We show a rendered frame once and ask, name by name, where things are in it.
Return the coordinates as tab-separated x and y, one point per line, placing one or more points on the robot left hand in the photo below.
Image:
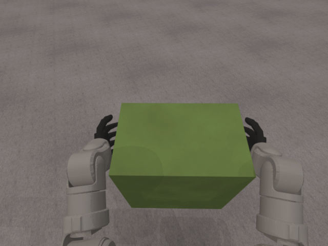
102	130

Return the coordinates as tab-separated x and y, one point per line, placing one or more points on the robot right hand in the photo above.
255	135

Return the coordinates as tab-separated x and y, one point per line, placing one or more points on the robot left forearm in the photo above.
86	176

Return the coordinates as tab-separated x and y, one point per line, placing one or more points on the robot right forearm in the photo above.
281	180

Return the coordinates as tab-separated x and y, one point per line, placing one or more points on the carton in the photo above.
180	155

